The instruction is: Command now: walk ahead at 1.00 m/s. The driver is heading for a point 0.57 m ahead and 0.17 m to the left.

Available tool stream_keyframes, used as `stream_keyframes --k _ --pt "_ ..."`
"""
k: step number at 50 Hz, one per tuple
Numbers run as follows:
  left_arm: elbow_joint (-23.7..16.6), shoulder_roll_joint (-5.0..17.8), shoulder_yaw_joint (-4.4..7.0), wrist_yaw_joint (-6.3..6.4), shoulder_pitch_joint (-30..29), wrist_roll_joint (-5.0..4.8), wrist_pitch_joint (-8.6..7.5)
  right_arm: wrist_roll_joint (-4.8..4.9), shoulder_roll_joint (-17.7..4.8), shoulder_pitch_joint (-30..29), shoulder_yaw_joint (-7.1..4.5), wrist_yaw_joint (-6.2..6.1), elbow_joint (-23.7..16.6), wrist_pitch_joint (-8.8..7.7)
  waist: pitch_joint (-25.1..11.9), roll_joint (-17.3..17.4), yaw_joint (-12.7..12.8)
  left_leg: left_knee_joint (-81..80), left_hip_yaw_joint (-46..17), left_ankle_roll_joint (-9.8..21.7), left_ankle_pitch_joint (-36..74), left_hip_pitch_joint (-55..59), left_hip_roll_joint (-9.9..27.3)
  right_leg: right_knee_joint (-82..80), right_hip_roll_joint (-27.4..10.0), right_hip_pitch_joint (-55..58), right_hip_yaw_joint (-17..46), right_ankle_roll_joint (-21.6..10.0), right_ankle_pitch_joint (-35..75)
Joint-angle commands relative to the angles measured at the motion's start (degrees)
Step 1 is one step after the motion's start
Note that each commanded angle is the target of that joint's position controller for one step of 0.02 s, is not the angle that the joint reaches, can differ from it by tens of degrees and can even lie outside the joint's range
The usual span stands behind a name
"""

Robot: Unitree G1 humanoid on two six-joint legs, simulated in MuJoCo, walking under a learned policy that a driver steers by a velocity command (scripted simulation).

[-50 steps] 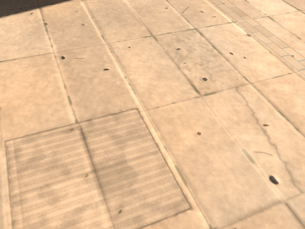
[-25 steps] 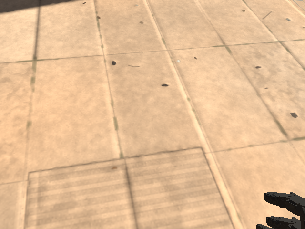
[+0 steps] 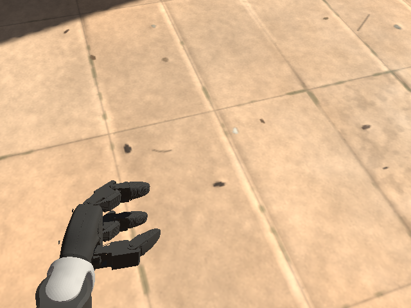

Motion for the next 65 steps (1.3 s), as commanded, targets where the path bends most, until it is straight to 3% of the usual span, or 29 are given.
stream_keyframes --k 1,2,3,4,5,7,9,13,17,20,22,23,24,25,26,27,29,32,37,43,46,47,48,49,51,54,59,61,65 --pt "7.09 17.32 6.03 1.52 37.63 1.51 0.38 0.96 -0.54 -0.17 0.3 0.92 -8.08 -2.08 -31.68 -21.42 14.12 64.18 -8.02 -0.95 2.14 -51.91 -4.84 0.68 -25.77 76.95 46.99 -16.84 -15.36" --pt "8.27 12.34 5.6 1.84 37.51 2.18 0.82 4.46 -6.19 -2.8 -0.67 1.7 -8.48 -4.09 -31.63 -17.93 16.33 66.97 -11.81 1.3 3.25 -59.37 -2.19 -9.66 -23.61 74.67 56.37 -16.84 -32.83" --pt "8.95 8.5 4.86 2.29 33.91 2.57 0.65 6.01 -9.41 -13.16 -1.5 1.23 -11.81 -4.44 -19.42 -12.24 16.01 66.34 -9.45 2.16 3.8 -63.09 1.04 -10.91 -21.27 65.47 45.34 -13.9 -28.02" --pt "10.33 7.5 4.39 1.53 30.96 2.64 -0.11 4.95 -8.48 -18.89 -1.15 0.88 -14.11 -4.63 -10.9 0.33 12.8 62.3 -7.48 2.87 5.67 -61.19 2.49 -13.73 -18.85 51.5 38.45 -12.23 -19.85" --pt "10.88 5.51 3.74 0.88 27.42 3.06 -0.96 3.63 -7.25 -21.59 -1.33 0.68 -14.75 -4.28 -6.66 3.68 9.35 57.64 -7.01 2.9 7.41 -57.81 4.38 -14.76 -16.31 40.81 32.28 -11.13 -13.03" --pt "12.7 1.18 2.44 0.24 24.73 3.73 -1.32 4.17 -3.89 -18.26 -0.93 1.49 -14.5 -1.99 -3.23 0.88 4.18 55.48 -6.99 2.87 8.35 -54.47 7.23 -16.9 -15.03 29.56 24.3 -9.6 -10.51" --pt "14.07 2.09 2.38 0.32 23.27 1.88 -1.4 4.48 -2.31 -20.34 -0.19 1.56 -16.06 -0.57 1.72 -0.65 2.3 50.38 -6.97 2.25 9.13 -57.23 9.95 -19.72 -15.1 22.27 17.47 -7.18 -6.25" --pt "15.31 7.34 3.09 1.97 25.96 2.5 -2.32 2.29 -3.87 -31.74 0.38 2.36 -21.09 -1.19 4.81 1.55 5.36 29.35 -0.28 1.11 33.28 -51.16 7.66 -22.94 -8.78 14.69 1.37 -1.8 5.59" --pt "17.66 12.21 3.35 3.37 34.6 2.03 -2.31 3.87 -5.19 -40.5 0.15 4.31 -25.08 -1.39 6.0 -1.28 8.16 14.09 4.42 3.35 43.19 -46.82 2.62 -23.8 -11.54 26.73 -2.35 2.85 19.04" --pt "17.48 15.57 4.17 4.9 38.27 3.49 0.34 3.15 -10.11 -41.29 -1.91 5.72 -27.2 -1.47 3.04 -5.38 5.67 10.49 11.06 5.51 31.29 -45.77 -5.35 -11.0 -14.52 42.42 -3.44 5.58 54.6" --pt "16.12 17.25 4.34 5.41 33.22 3.98 2.15 2.66 -14.0 -15.51 -4.29 4.86 -20.59 -0.45 -7.6 -7.12 -7.59 4.31 5.69 9.13 37.54 -19.6 -4.42 17.87 -14.57 36.71 -3.43 6.44 62.82" --pt "13.63 12.34 3.26 5.11 33.46 5.05 1.72 1.95 -16.72 -8.97 -4.37 3.68 -17.75 0.39 -13.15 4.33 -5.73 10.13 -6.89 9.46 52.25 0.37 4.32 40.03 -7.34 19.94 -2.36 7.07 7.82" --pt "13.05 3.94 -0.01 2.81 46.59 2.41 -0.09 -1.07 -19.78 -10.8 -4.34 3.96 -19.4 -0.96 -29.58 20.46 2.35 10.03 -39.54 25.83 61.26 24.56 23.31 64.96 0.61 -3.43 8.74 9.42 -37.63" --pt "13.83 13.94 2.05 2.28 40.36 1.51 -1.3 -0.81 -15.71 -10.08 -4.9 3.39 -19.97 0.18 -36.23 4.28 -3.71 3.28 -39.34 22.43 53.5 19.46 19.35 64.34 -1.51 -0.11 15.37 7.18 -32.28" --pt "10.54 13.89 2.47 2.61 33.42 -0.18 -1.39 0.1 -15.17 -15.98 -4.16 3.37 -20.61 0.11 -24.71 1.72 -0.34 1.45 -31.45 19.87 54.55 9.13 17.57 59.44 -4.06 -2.26 13.94 6.8 -30.25" --pt "9.05 12.42 2.11 3.59 28.18 0.71 -1.23 1.57 -13.67 -22.19 -3.63 3.41 -21.19 -0.14 -13.94 -6.05 2.96 -1.33 -25.8 16.97 54.31 -5.24 14.91 54.03 -6.39 -2.74 11.29 7.21 -29.12" --pt "9.15 12.08 2.75 4.36 28.69 1.57 0.62 0.86 -11.26 -25.16 -2.73 3.11 -21.6 -1.01 -6.63 -5.21 6.98 -4.66 -18.19 14.63 62.1 -22.2 12.17 48.44 -9.03 2.52 10.1 8.24 -26.77" --pt "9.02 8.97 2.55 5.08 29.74 2.1 2.43 1.18 -10.87 -24.76 -2.64 3.02 -19.9 -1.5 -6.53 -1.08 8.83 -6.75 -10.11 12.97 65.62 -30.78 8.58 37.32 -9.78 5.8 8.42 9.45 -21.84" --pt "7.68 7.87 2.31 4.93 21.53 2.62 2.28 2.03 -11.35 -22.66 -2.64 0.72 -17.93 0.56 -8.28 2.71 5.86 -6.07 -1.98 7.58 61.37 -29.08 2.92 16.12 -6.42 7.93 5.7 9.86 -0.88" --pt "6.33 10.09 2.87 2.84 15.41 3.14 1.31 1.31 -10.81 -19.73 -2.33 -0.16 -15.42 2.12 -5.59 4.76 3.4 0.16 -8.16 7.05 51.66 -19.73 7.8 2.63 -4.97 6.71 7.3 7.13 -0.54" --pt "8.43 13.01 3.72 3.05 22.44 4.49 0.34 0.82 -10.32 -19.95 -2.09 0.09 -15.97 1.57 -9.38 0.74 6.21 12.52 -6.48 3.25 43.79 -24.32 2.12 -3.6 -8.34 23.52 10.57 2.04 30.13" --pt "7.98 13.88 3.5 3.48 23.46 5.52 0.73 0.56 -8.1 -12.02 -1.63 0.29 -14.76 0.88 -14.78 -7.66 3.21 22.68 -6.1 -1.29 24.22 -35.71 -1.98 2.1 -18.19 38.16 19.38 -7.39 50.32" --pt "8.9 8.6 2.64 3.9 26.83 4.83 1.79 1.03 -8.9 -11.66 -1.36 0.63 -13.94 1.17 -21.22 -13.88 6.56 31.86 -4.1 -4.69 -4.21 -40.33 -3.72 -0.08 -25.41 42.81 27.71 -14.34 52.19" --pt "9.33 7.05 1.89 3.76 27.18 3.66 2.42 1.76 -11.92 -15.55 -2.08 1.01 -15.0 2.26 -19.9 -10.41 7.82 35.47 -5.21 -5.18 -13.06 -42.54 -2.38 -3.16 -25.47 39.95 30.34 -14.09 41.51" --pt "8.5 8.7 2.25 3.66 21.26 2.85 3.78 2.16 -10.66 -19.97 -2.34 0.51 -15.3 5.55 -12.13 -3.34 6.21 36.3 -4.32 -5.88 -10.76 -42.49 0.32 -7.37 -21.75 27.8 27.36 -9.03 14.17" --pt "7.43 10.51 3.15 3.95 14.81 3.4 5.8 1.58 -7.63 -19.2 -1.92 -0.57 -14.24 7.81 -6.06 -8.12 3.85 22.1 -0.29 -5.82 -2.44 -33.36 0.2 -13.09 -14.3 12.97 19.38 -3.97 -7.59" --pt "9.89 7.71 2.63 4.42 18.42 2.55 6.2 0.09 -7.44 -17.53 -2.29 -0.53 -11.89 7.17 -7.23 -7.12 3.69 5.1 1.4 -2.0 12.71 -23.25 0.02 -12.01 -10.7 10.43 15.26 1.23 -28.72" --pt "9.92 7.67 2.92 4.24 19.23 2.84 5.85 -0.32 -11.52 -20.02 -3.23 -0.76 -12.21 6.78 -2.49 2.71 6.6 0.5 -4.05 1.44 -0.43 -32.96 4.08 -8.11 -5.7 12.29 9.28 5.37 -28.35" --pt "12.01 6.76 3.21 4.8 19.6 3.32 5.62 0.2 -8.05 -23.33 -2.24 -0.8 -12.28 4.04 -0.22 4.81 7.51 -4.59 -5.03 -0.42 -2.95 -40.85 4.19 -1.68 -4.53 22.17 7.2 6.03 -14.77"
